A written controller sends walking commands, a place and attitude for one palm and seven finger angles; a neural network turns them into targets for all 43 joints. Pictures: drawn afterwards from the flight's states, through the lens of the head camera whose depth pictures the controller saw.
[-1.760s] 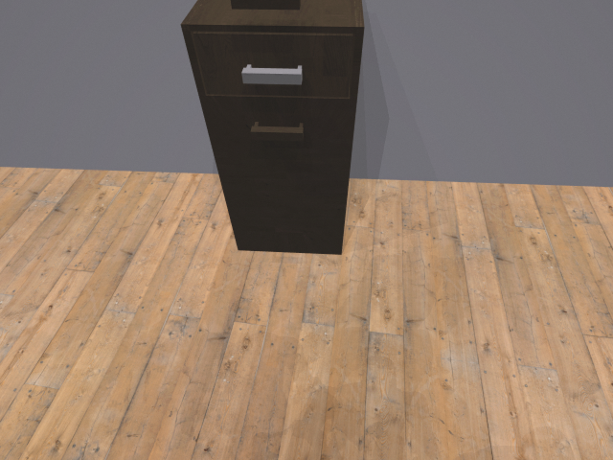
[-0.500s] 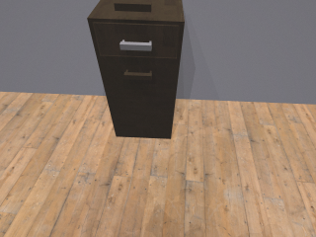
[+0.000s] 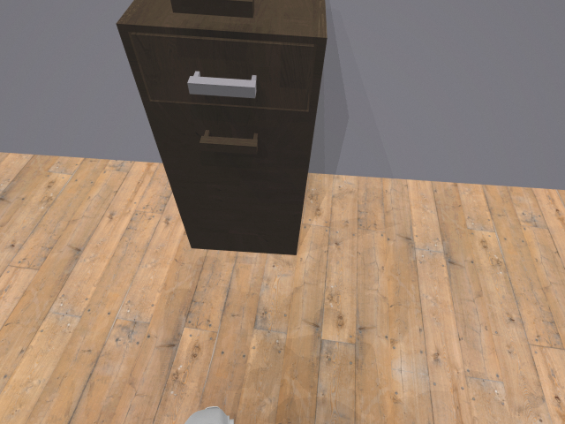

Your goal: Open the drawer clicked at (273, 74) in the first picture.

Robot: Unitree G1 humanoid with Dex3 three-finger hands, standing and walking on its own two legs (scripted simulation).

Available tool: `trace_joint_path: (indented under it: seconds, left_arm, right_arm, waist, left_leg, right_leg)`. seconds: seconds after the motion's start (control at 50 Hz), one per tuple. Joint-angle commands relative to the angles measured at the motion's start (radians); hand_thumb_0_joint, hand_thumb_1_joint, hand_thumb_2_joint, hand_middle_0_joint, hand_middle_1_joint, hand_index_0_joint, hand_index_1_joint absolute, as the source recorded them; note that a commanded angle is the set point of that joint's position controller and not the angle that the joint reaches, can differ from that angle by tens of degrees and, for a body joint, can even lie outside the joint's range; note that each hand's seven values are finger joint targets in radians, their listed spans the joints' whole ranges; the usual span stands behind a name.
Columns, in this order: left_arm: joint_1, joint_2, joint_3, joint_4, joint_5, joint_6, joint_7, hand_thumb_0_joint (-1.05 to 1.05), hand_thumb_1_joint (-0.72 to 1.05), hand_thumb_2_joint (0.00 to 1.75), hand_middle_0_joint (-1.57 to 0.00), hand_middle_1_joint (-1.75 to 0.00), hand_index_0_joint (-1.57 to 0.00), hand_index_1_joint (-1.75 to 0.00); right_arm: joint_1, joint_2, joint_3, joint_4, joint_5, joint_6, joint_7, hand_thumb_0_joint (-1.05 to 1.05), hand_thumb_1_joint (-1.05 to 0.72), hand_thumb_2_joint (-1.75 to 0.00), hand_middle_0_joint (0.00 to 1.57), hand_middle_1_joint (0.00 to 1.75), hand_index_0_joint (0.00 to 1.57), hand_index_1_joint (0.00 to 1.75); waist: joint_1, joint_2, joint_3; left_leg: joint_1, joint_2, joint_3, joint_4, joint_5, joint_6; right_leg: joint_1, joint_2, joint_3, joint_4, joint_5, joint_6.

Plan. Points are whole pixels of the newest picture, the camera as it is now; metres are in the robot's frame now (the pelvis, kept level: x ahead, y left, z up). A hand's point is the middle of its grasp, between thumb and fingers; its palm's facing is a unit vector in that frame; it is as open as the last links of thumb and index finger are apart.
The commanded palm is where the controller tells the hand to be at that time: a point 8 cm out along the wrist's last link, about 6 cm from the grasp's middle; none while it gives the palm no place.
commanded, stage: take the last steps up to it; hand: left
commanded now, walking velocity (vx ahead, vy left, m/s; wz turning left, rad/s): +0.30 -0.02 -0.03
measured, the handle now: (224, 81) +0.78 +0.18 +0.03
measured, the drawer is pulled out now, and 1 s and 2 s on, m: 0.00 0.00 0.00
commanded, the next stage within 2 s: come to a stop and stand still in 0.42 s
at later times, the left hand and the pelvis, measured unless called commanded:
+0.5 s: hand (190, 390) +0.19 +0.16 -0.17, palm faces +0.04 -0.97 -0.22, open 7.3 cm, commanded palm none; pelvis +0.18 -0.03 +0.00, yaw +0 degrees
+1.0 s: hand (204, 318) +0.31 +0.16 -0.16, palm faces +0.02 -0.95 -0.30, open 7.4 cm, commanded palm none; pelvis +0.25 -0.04 +0.01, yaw -1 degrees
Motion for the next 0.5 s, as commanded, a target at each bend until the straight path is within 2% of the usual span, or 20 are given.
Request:
trace_joint_path:
  seconds: [0.0,0.02,0.04,0.06,0.08,0.1,0.12,0.14,0.18,0.22,0.24,0.26,0.28,0.3,0.32,0.34,0.38,0.4,0.44,0.48]
  left_arm:
    - [0.069,0.141,0.031,-0.016,-0.013,-0.020,0.005,0.00,0.90,0.90,-0.20,-0.30,-0.20,-0.30]
    - [0.070,0.096,0.025,-0.043,-0.011,-0.019,0.000,0.00,0.90,0.90,-0.20,-0.30,-0.20,-0.30]
    - [-0.002,0.071,0.009,-0.087,-0.016,-0.024,-0.005,0.00,0.90,0.90,-0.20,-0.30,-0.20,-0.30]
    - [-0.080,0.087,0.015,-0.120,-0.005,-0.017,0.003,0.00,0.90,0.90,-0.20,-0.30,-0.20,-0.30]
    - [-0.108,0.080,0.018,-0.137,0.005,-0.014,0.005,0.00,0.90,0.90,-0.20,-0.30,-0.20,-0.30]
    - [-0.122,0.063,0.021,-0.131,0.007,-0.005,-0.001,0.00,0.90,0.90,-0.20,-0.30,-0.20,-0.30]
    - [-0.103,0.064,0.022,-0.130,0.007,0.005,-0.013,0.00,0.90,0.90,-0.20,-0.30,-0.20,-0.30]
    - [-0.092,0.054,0.022,-0.134,0.005,0.013,-0.023,0.00,0.90,0.90,-0.20,-0.30,-0.20,-0.30]
    - [-0.044,0.036,0.015,-0.115,0.004,0.020,-0.032,0.00,0.90,0.90,-0.20,-0.30,-0.20,-0.30]
    - [0.051,0.043,0.019,-0.079,0.008,0.016,-0.033,0.00,0.90,0.90,-0.20,-0.30,-0.20,-0.30]
    - [0.097,0.075,0.025,-0.055,0.009,0.018,-0.030,0.00,0.90,0.90,-0.20,-0.30,-0.20,-0.30]
    - [0.146,0.121,0.037,-0.049,0.013,0.016,-0.023,0.00,0.90,0.90,-0.20,-0.30,-0.20,-0.30]
    - [0.185,0.222,0.054,-0.043,0.020,0.011,-0.010,0.00,0.90,0.90,-0.20,-0.30,-0.20,-0.30]
    - [0.189,0.272,0.058,-0.056,0.012,0.014,0.001,0.00,0.90,0.90,-0.20,-0.30,-0.20,-0.30]
    - [0.141,0.262,0.055,-0.074,0.010,0.018,0.006,0.00,0.90,0.90,-0.20,-0.30,-0.20,-0.30]
    - [0.073,0.285,0.060,-0.093,0.010,0.013,0.009,0.00,0.90,0.90,-0.20,-0.30,-0.20,-0.30]
    - [0.000,0.196,0.039,-0.103,0.015,0.007,0.015,0.00,0.90,0.90,-0.20,-0.30,-0.20,-0.30]
    - [0.002,0.186,0.037,-0.100,0.015,0.003,0.013,0.00,0.90,0.90,-0.20,-0.30,-0.20,-0.30]
    - [0.021,0.195,0.038,-0.081,0.013,-0.007,0.010,0.00,0.90,0.90,-0.20,-0.30,-0.20,-0.30]
    - [0.026,0.201,0.039,-0.064,-0.002,-0.006,0.007,0.00,0.90,0.90,-0.20,-0.30,-0.20,-0.30]
  right_arm:
    - [0.184,-0.067,-0.011,0.011,-0.003,-0.039,-0.012,0.00,-0.90,-0.90,0.20,0.30,0.20,0.30]
    - [0.311,-0.167,-0.039,0.039,-0.011,-0.046,-0.025,0.00,-0.90,-0.90,0.20,0.30,0.20,0.30]
    - [0.424,-0.247,-0.054,0.058,-0.018,-0.040,-0.036,0.00,-0.90,-0.90,0.20,0.30,0.20,0.30]
    - [0.416,-0.247,-0.052,0.057,-0.020,-0.028,-0.038,0.00,-0.90,-0.90,0.20,0.30,0.20,0.30]
    - [0.343,-0.236,-0.048,0.037,-0.018,-0.031,-0.030,0.00,-0.90,-0.90,0.20,0.30,0.20,0.30]
    - [0.251,-0.186,-0.035,0.011,-0.017,-0.033,-0.031,0.00,-0.90,-0.90,0.20,0.30,0.20,0.30]
    - [0.166,-0.156,-0.025,-0.016,-0.016,-0.033,-0.030,0.00,-0.90,-0.90,0.20,0.30,0.20,0.30]
    - [0.123,-0.158,-0.021,-0.027,-0.020,-0.036,-0.029,0.00,-0.90,-0.90,0.20,0.30,0.20,0.30]
    - [0.077,-0.169,-0.023,-0.039,-0.019,-0.034,-0.031,0.00,-0.90,-0.90,0.20,0.30,0.20,0.30]
    - [0.056,-0.173,-0.035,-0.051,-0.013,-0.017,-0.025,0.00,-0.90,-0.90,0.20,0.30,0.20,0.30]
    - [0.047,-0.169,-0.036,-0.051,-0.008,-0.008,-0.022,0.00,-0.90,-0.90,0.20,0.30,0.20,0.30]
    - [0.017,-0.144,-0.030,-0.068,-0.004,-0.001,-0.017,0.00,-0.90,-0.90,0.20,0.30,0.20,0.30]
    - [-0.007,-0.079,-0.014,-0.096,0.006,0.008,-0.006,0.00,-0.90,-0.90,0.20,0.30,0.20,0.30]
    - [-0.052,-0.083,-0.012,-0.128,0.009,0.013,0.002,0.00,-0.90,-0.90,0.20,0.30,0.20,0.30]
    - [-0.074,-0.090,-0.019,-0.136,0.003,0.015,0.010,0.00,-0.90,-0.90,0.20,0.30,0.20,0.30]
    - [-0.032,-0.079,-0.017,-0.119,0.005,0.008,0.012,0.00,-0.90,-0.90,0.20,0.30,0.20,0.30]
    - [-0.018,-0.095,-0.019,-0.089,0.000,0.009,0.006,0.00,-0.90,-0.90,0.20,0.30,0.20,0.30]
    - [-0.008,-0.075,-0.012,-0.085,0.002,0.007,0.006,0.00,-0.90,-0.90,0.20,0.30,0.20,0.30]
    - [0.016,-0.036,0.002,-0.067,0.006,-0.004,0.007,0.00,-0.90,-0.90,0.20,0.30,0.20,0.30]
    - [0.085,-0.034,0.011,-0.034,0.006,-0.017,0.001,0.00,-0.90,-0.90,0.20,0.30,0.20,0.30]
  waist:
    - [-0.081,0.038,-0.109]
    - [-0.130,0.200,-0.195]
    - [-0.175,0.351,-0.222]
    - [-0.171,0.222,-0.149]
    - [-0.141,0.198,-0.065]
    - [-0.099,0.243,0.036]
    - [-0.057,0.252,0.101]
    - [-0.038,0.246,0.099]
    - [-0.012,0.234,0.025]
    - [0.024,0.141,-0.060]
    - [0.045,0.076,-0.079]
    - [0.086,-0.026,-0.052]
    - [0.113,-0.307,-0.016]
    - [0.129,-0.334,-0.005]
    - [0.101,-0.178,0.039]
    - [0.060,-0.190,0.020]
    - [0.021,-0.200,0.026]
    - [0.014,-0.144,0.000]
    - [0.010,-0.109,-0.052]
    - [-0.012,-0.060,-0.107]
  left_leg:
    - [0.360,-0.048,0.053,-0.251,0.208,0.040]
    - [0.599,0.158,-0.233,-0.244,0.319,0.135]
    - [0.687,0.391,-0.493,-0.345,0.506,0.276]
    - [0.620,0.432,-0.519,-0.369,0.497,0.317]
    - [0.453,0.401,-0.455,-0.408,0.323,0.284]
    - [0.292,0.356,-0.422,-0.460,0.193,0.238]
    - [0.187,0.317,-0.339,-0.491,0.096,0.193]
    - [0.142,0.279,-0.265,-0.492,0.098,0.161]
    - [0.133,0.201,-0.145,-0.443,0.119,0.130]
    - [0.088,0.138,-0.098,-0.354,-0.062,0.098]
    - [0.023,0.105,-0.076,-0.315,-0.172,0.082]
    - [-0.061,0.030,-0.030,-0.189,-0.246,0.049]
    - [-0.199,-0.088,0.055,0.079,-0.297,0.006]
    - [-0.211,-0.062,-0.025,0.292,-0.318,0.018]
    - [-0.223,-0.039,-0.077,0.375,-0.259,0.027]
    - [-0.206,-0.010,-0.093,0.400,-0.244,0.024]
    - [-0.153,0.015,-0.110,0.330,-0.157,0.019]
    - [-0.100,0.005,-0.085,0.235,-0.157,0.012]
    - [-0.011,-0.029,-0.022,0.005,-0.115,0.002]
    - [0.135,-0.078,0.037,-0.194,0.079,-0.006]
  right_leg:
    - [-0.073,-0.135,0.067,0.156,0.671,-0.055]
    - [-0.321,-0.049,0.019,0.387,0.411,0.003]
    - [-0.505,0.027,-0.013,0.683,-0.201,0.029]
    - [-0.575,-0.010,0.092,0.816,-0.255,0.014]
    - [-0.584,-0.043,0.107,0.833,-0.221,0.015]
    - [-0.572,-0.085,0.117,0.799,-0.148,0.020]
    - [-0.524,-0.124,0.121,0.695,-0.123,0.025]
    - [-0.458,-0.127,0.105,0.571,-0.109,0.029]
    - [-0.301,-0.083,0.028,0.341,-0.057,0.044]
    - [-0.116,-0.015,-0.052,0.190,0.079,0.054]
    - [-0.023,-0.003,-0.059,0.160,0.118,0.057]
    - [0.030,-0.057,0.031,0.042,0.012,0.050]
    - [0.034,-0.252,0.356,-0.179,-0.208,-0.021]
    - [-0.019,-0.396,0.588,-0.338,-0.339,-0.116]
    - [-0.062,-0.397,0.581,-0.347,-0.340,-0.158]
    - [-0.111,-0.401,0.593,-0.314,-0.377,-0.178]
    - [-0.127,-0.322,0.384,-0.245,-0.040,-0.141]
    - [-0.107,-0.302,0.308,-0.209,0.141,-0.136]
    - [-0.029,-0.259,0.210,-0.117,0.467,-0.131]
    - [0.010,-0.197,0.136,-0.029,0.528,-0.089]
